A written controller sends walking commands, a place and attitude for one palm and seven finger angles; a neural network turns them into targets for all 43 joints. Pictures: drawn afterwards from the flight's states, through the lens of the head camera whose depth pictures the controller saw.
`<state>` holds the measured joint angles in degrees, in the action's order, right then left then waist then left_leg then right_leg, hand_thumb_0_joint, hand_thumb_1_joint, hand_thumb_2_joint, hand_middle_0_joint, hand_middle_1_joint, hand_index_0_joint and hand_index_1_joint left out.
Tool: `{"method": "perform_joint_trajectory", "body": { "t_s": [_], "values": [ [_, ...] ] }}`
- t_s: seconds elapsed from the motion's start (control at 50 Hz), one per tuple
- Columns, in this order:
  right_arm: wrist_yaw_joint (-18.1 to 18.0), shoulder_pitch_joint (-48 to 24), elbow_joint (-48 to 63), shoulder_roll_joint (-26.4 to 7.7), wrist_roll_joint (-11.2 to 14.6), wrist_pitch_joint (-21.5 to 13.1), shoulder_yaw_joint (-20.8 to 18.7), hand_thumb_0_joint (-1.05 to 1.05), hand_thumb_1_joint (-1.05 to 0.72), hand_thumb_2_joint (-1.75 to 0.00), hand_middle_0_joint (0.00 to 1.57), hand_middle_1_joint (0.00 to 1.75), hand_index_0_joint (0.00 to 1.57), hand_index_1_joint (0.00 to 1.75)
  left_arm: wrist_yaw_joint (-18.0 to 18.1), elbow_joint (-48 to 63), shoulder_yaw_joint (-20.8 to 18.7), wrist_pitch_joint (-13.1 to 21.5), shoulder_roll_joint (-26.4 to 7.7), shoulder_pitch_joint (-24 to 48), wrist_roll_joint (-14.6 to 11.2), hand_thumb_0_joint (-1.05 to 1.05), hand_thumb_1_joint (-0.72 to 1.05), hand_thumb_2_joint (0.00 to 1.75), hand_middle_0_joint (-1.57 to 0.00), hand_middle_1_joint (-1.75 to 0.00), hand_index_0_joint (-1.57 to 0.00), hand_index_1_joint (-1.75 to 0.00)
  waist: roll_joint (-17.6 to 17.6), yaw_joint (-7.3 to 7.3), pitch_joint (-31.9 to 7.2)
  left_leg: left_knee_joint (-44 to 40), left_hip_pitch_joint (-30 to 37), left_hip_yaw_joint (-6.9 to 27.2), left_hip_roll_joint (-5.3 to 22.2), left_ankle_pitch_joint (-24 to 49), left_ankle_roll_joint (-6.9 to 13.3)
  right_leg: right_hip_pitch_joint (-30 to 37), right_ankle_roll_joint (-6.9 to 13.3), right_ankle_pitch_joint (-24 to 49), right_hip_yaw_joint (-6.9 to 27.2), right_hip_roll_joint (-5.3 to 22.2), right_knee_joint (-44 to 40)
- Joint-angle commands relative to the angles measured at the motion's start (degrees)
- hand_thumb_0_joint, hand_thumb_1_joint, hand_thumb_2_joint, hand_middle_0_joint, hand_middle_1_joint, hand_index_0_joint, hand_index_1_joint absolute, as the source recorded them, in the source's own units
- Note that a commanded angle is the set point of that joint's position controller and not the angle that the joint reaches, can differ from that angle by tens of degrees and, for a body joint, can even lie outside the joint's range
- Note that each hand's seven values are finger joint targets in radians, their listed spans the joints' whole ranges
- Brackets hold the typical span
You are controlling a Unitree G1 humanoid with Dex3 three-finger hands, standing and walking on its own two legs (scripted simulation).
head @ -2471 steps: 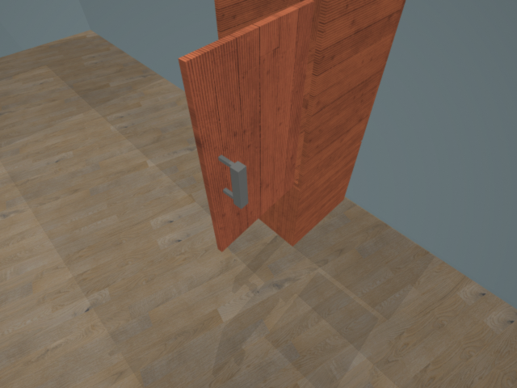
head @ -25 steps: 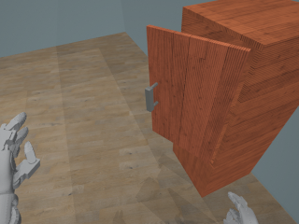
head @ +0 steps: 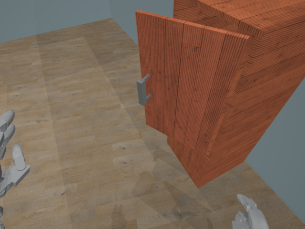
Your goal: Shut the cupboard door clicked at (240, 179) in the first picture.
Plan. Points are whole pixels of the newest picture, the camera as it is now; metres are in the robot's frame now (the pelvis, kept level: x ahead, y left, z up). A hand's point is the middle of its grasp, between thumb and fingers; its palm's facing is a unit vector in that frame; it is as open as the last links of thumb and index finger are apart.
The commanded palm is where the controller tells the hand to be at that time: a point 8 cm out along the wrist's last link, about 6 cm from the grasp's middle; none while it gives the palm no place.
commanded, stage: step back with the hand held close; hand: left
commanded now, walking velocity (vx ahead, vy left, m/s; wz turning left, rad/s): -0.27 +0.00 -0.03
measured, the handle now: (145, 89) +0.65 +0.08 -0.04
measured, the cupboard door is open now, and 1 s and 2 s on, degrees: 28 28 28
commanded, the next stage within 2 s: stop stepping back and stand still in 1.16 s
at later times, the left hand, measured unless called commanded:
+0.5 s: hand out of the picture +0.13 +0.27 +0.15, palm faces +0.46 -0.77 -0.45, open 7.4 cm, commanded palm +0.07 +0.31 +0.18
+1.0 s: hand out of the picture +0.04 +0.30 +0.17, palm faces +0.50 -0.72 -0.48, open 7.4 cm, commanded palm -0.03 +0.33 +0.18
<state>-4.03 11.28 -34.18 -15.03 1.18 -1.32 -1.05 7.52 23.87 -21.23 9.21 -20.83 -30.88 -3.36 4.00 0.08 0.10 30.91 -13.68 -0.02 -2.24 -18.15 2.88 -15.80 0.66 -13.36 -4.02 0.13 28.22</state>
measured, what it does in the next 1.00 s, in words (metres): walks backwards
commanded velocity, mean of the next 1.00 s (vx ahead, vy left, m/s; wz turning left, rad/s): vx -0.33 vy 0.00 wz -0.04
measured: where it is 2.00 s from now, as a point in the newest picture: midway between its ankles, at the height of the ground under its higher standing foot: outside the picture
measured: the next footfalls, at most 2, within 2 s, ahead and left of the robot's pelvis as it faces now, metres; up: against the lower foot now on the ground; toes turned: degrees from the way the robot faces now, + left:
right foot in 1.24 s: -0.33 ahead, -0.14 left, +0.00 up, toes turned -4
left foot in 1.56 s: -0.05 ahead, +0.10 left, +0.00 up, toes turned -3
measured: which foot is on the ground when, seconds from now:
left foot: down 0.00-1.00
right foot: down 0.00-0.90, up 0.92-1.00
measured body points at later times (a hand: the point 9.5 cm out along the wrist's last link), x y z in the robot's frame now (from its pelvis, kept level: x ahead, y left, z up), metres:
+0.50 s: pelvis -0.07 +0.01 -0.02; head -0.07 +0.02 +0.43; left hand +0.10 +0.31 +0.18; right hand +0.09 -0.24 -0.09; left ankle -0.02 +0.08 -0.74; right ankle +0.01 -0.12 -0.74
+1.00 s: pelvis -0.14 +0.01 -0.02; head -0.13 +0.05 +0.43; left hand +0.01 +0.33 +0.19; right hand +0.04 -0.22 -0.09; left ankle -0.02 +0.09 -0.74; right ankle -0.13 -0.13 -0.68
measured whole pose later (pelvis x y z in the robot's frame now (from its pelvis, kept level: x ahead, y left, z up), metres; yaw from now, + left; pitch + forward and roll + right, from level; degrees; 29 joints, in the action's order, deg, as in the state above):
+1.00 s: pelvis -0.14 +0.01 -0.02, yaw +6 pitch +0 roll -5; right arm -4.2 12.3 -34.8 -11.4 -0.1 -3.3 -1.6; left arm 9.5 32.6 -27.5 13.5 -27.1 -30.7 -0.8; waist 0.3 -1.3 1.3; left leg 37.6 -29.9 -1.1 1.8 -8.0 4.6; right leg -27.5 -1.5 -21.4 1.1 -4.9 57.9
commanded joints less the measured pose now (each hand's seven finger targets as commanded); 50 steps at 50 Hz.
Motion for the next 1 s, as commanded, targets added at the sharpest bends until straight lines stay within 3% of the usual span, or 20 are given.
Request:
{"method": "perform_joint_trajectory", "body": {
  "t_s": [0.0, 0.1, 0.2, 0.3, 0.38, 0.44, 0.52, 0.56, 0.62, 0.66, 0.72, 0.76, 0.8, 0.84, 0.86, 0.88, 0.9, 0.92, 0.96, 0.98],
  "values": [
    [-1.4, -5.5, 10.8, -5.7, -0.2, -1.6, -1.8, 0.0, -0.9, -0.9, 0.2, 0.3, 0.2, 0.3, 2.0, 17.1, -11.5, 4.0, -15.3, 0.4, -0.4, 0.0, 0.9, 0.9, -0.2, -0.3, -0.2, -0.3, 0.0, 0.11, -13.0, -3.6, -2.4, 5.7, 7.5, 31.2, -2.0, 10.6, 1.3, 25.5, 6.3, 6.3, 4.9],
    [-1.7, -4.6, 11.3, -5.9, -0.9, -1.1, -2.2, 0.0, -0.9, -0.9, 0.2, 0.3, 0.2, 0.3, 1.9, 16.3, -12.3, 3.7, -15.3, 0.9, -0.4, 0.0, 0.9, 0.9, -0.2, -0.3, -0.2, -0.3, 2.3, 0.35, -11.1, -5.8, -5.7, 7.8, 10.9, 37.6, -1.8, 9.9, -0.4, 16.2, 4.8, 2.5, 8.8],
    [-1.4, -4.3, 11.4, -6.8, -1.1, -1.3, -2.3, 0.0, -0.9, -0.9, 0.2, 0.3, 0.2, 0.3, 1.5, 12.2, -11.2, 3.8, -13.1, 0.7, 0.3, 0.0, 0.9, 0.9, -0.2, -0.3, -0.2, -0.3, 0.7, 0.25, -6.1, -9.7, -19.5, 9.1, 12.2, 12.8, 1.1, 13.9, -0.8, 12.2, 6.3, 1.7, 9.7],
    [-1.1, -3.9, 12.1, -6.8, -0.5, -1.4, -1.9, 0.0, -0.9, -0.9, 0.2, 0.3, 0.2, 0.3, 1.8, 11.9, -10.4, 4.5, -12.9, 3.2, 1.6, 0.0, 0.9, 0.9, -0.2, -0.3, -0.2, -0.3, -2.9, -0.44, -3.9, -8.2, -29.5, 7.7, 8.4, -13.3, 2.2, 15.0, 0.1, 7.4, 11.4, 4.5, 6.2],
    [-1.2, -3.8, 12.3, -6.3, -0.6, -2.3, -1.5, 0.0, -0.9, -0.9, 0.2, 0.3, 0.2, 0.3, 2.4, 15.4, -11.3, 6.0, -14.4, 5.4, 2.4, 0.0, 0.9, 0.9, -0.2, -0.3, -0.2, -0.3, -4.1, -0.58, -3.9, -5.8, -29.0, 8.0, 6.7, -17.9, 2.2, 11.2, 1.1, -2.8, 13.9, 6.0, 1.9],
    [-1.4, -3.9, 12.2, -6.6, -0.9, -3.4, -1.4, 0.0, -0.9, -0.9, 0.2, 0.3, 0.2, 0.3, 3.0, 18.5, -11.7, 7.2, -15.0, 7.0, 2.7, 0.0, 0.9, 0.9, -0.2, -0.3, -0.2, -0.3, -0.2, -0.8, -3.8, -7.8, -28.8, 9.0, 7.5, -19.6, 2.8, 9.9, 0.5, -5.0, 12.2, 4.0, 3.5],
    [-1.7, -3.1, 11.4, -7.0, -1.3, -4.9, -1.5, 0.0, -0.9, -0.9, 0.2, 0.3, 0.2, 0.3, 3.2, 18.3, -12.4, 8.2, -14.1, 7.5, 3.4, 0.0, 0.9, 0.9, -0.2, -0.3, -0.2, -0.3, 7.7, -0.27, -4.5, -15.7, -38.0, 13.1, 12.5, -23.8, 4.3, 20.0, -1.4, 3.3, 6.4, -1.3, 15.3],
    [-1.6, -3.1, 11.1, -7.2, -1.5, -5.3, -2.0, 0.0, -0.9, -0.9, 0.2, 0.3, 0.2, 0.3, 2.9, 16.1, -13.3, 8.3, -14.4, 7.1, 3.9, 0.0, 0.9, 0.9, -0.2, -0.3, -0.2, -0.3, 7.5, -0.01, -3.6, -15.6, -40.8, 13.4, 13.2, -23.9, 4.5, 22.1, -1.5, 6.2, 6.6, -2.2, 17.2],
    [-1.0, -2.1, 10.7, -6.8, -1.1, -5.4, -2.3, 0.0, -0.9, -0.9, 0.2, 0.3, 0.2, 0.3, 2.5, 13.1, -12.6, 8.3, -13.5, 4.8, 3.1, 0.0, 0.9, 0.9, -0.2, -0.3, -0.2, -0.3, -0.5, -0.5, -3.6, -8.1, -36.8, 10.3, 9.7, -16.1, 3.2, 18.0, 0.2, 13.8, 12.3, 0.4, 12.7],
    [-0.6, -1.6, 10.4, -7.0, -1.1, -5.0, -2.8, 0.0, -0.9, -0.9, 0.2, 0.3, 0.2, 0.3, 2.2, 11.4, -12.9, 8.2, -13.7, 4.9, 3.4, 0.0, 0.9, 0.9, -0.2, -0.3, -0.2, -0.3, -3.8, -0.43, -2.9, -4.0, -36.8, 8.2, 7.4, -20.0, 2.3, 15.1, 1.4, 8.0, 17.2, 3.6, 7.8],
    [0.6, -2.1, 9.8, -5.4, -0.8, -4.3, -2.6, 0.0, -0.9, -0.9, 0.2, 0.3, 0.2, 0.3, 2.6, 12.1, -10.9, 7.6, -13.7, 5.2, 2.4, 0.0, 0.9, 0.9, -0.2, -0.3, -0.2, -0.3, -13.1, -0.38, -3.6, 9.0, -23.1, 4.2, 3.4, -13.3, -0.9, -1.1, 5.8, -6.8, 26.9, 12.9, -6.5],
    [1.1, -3.1, 9.0, -4.6, -1.1, -3.4, -2.5, 0.0, -0.9, -0.9, 0.2, 0.3, 0.2, 0.3, 3.4, 14.2, -11.5, 7.3, -15.7, 5.2, 2.0, 0.0, 0.9, 0.9, -0.2, -0.3, -0.2, -0.3, -14.3, -0.49, -5.0, 14.7, -14.4, 2.2, 2.2, -8.9, -2.1, -7.9, 7.7, -9.2, 26.5, 16.4, -11.2],
    [0.9, -3.3, 9.2, -3.6, -0.7, -2.8, -1.8, 0.0, -0.9, -0.9, 0.2, 0.3, 0.2, 0.3, 3.8, 16.3, -11.7, 7.1, -16.2, 3.5, 1.8, 0.0, 0.9, 0.9, -0.2, -0.3, -0.2, -0.3, -14.4, -1.14, -7.0, 10.7, -10.3, 2.0, 2.8, -7.0, -1.7, -9.2, 6.1, -6.7, 21.4, 15.0, -9.1],
    [0.3, -3.3, 9.4, -4.5, -0.6, -2.5, -2.0, 0.0, -0.9, -0.9, 0.2, 0.3, 0.2, 0.3, 4.0, 19.9, -13.1, 7.5, -17.0, 2.0, 1.5, 0.0, 0.9, 0.9, -0.2, -0.3, -0.2, -0.3, -7.0, -1.5, -8.2, -0.8, -8.4, 5.3, 5.3, -7.0, 0.3, -10.0, 2.5, -7.1, 14.3, 8.7, -2.6],
    [-0.5, -3.9, 9.9, -5.8, -0.9, -2.8, -2.4, 0.0, -0.9, -0.9, 0.2, 0.3, 0.2, 0.3, 4.3, 21.7, -14.8, 8.0, -18.1, 1.7, 1.8, 0.0, 0.9, 0.9, -0.2, -0.3, -0.2, -0.3, 2.4, -1.23, -7.8, -7.9, -14.2, 11.3, 10.6, -10.0, 2.7, -6.3, 0.4, -6.6, 10.1, 3.4, 6.9],
    [-1.0, -5.0, 10.5, -6.0, -1.2, -3.6, -2.2, 0.0, -0.9, -0.9, 0.2, 0.3, 0.2, 0.3, 4.2, 23.2, -15.0, 8.5, -16.2, 1.6, 2.4, 0.0, 0.9, 0.9, -0.2, -0.3, -0.2, -0.3, 13.7, -0.56, -8.8, -17.6, -25.9, 19.5, 19.0, -17.5, 5.7, 4.3, -1.6, -3.3, 4.7, -3.0, 23.1],
    [-1.1, -5.7, 10.0, -5.0, -2.1, -4.6, -2.4, 0.0, -0.9, -0.9, 0.2, 0.3, 0.2, 0.3, 4.1, 23.4, -16.1, 8.5, -16.9, 2.7, 2.5, 0.0, 0.9, 0.9, -0.2, -0.3, -0.2, -0.3, 16.7, -0.45, -8.9, -23.4, -31.2, 22.7, 24.1, -18.6, 7.3, 8.4, -2.1, -8.4, 4.9, -5.6, 35.1],
    [-1.0, -5.0, 9.0, -4.6, -2.3, -5.4, -2.9, 0.0, -0.9, -0.9, 0.2, 0.3, 0.2, 0.3, 4.0, 25.1, -16.8, 8.7, -17.6, 4.5, 2.3, 0.0, 0.9, 0.9, -0.2, -0.3, -0.2, -0.3, 13.0, -0.67, -9.9, -23.9, -30.5, 21.0, 24.9, -18.1, 7.2, 8.4, -2.0, -10.8, 6.5, -5.8, 41.9],
    [-0.5, -5.8, 8.1, -5.4, -1.2, -6.8, -4.2, 0.0, -0.9, -0.9, 0.2, 0.3, 0.2, 0.3, 3.4, 23.1, -16.8, 8.8, -17.4, 5.0, 2.1, 0.0, 0.9, 0.9, -0.2, -0.3, -0.2, -0.3, 6.7, -0.06, -10.8, -19.8, -25.2, 16.0, 23.5, -18.5, 5.5, 5.8, -2.2, -12.4, 6.3, -6.2, 40.7],
    [-0.4, -5.8, 7.9, -4.9, -1.7, -7.3, -3.9, 0.0, -0.9, -0.9, 0.2, 0.3, 0.2, 0.3, 3.5, 21.7, -15.3, 8.3, -15.0, 3.9, 1.5, 0.0, 0.9, 0.9, -0.2, -0.3, -0.2, -0.3, 7.2, 0.28, -9.3, -19.1, -22.4, 14.1, 22.1, -15.4, 5.2, 3.2, -2.2, -13.2, 5.3, -5.3, 38.3]
  ]
}}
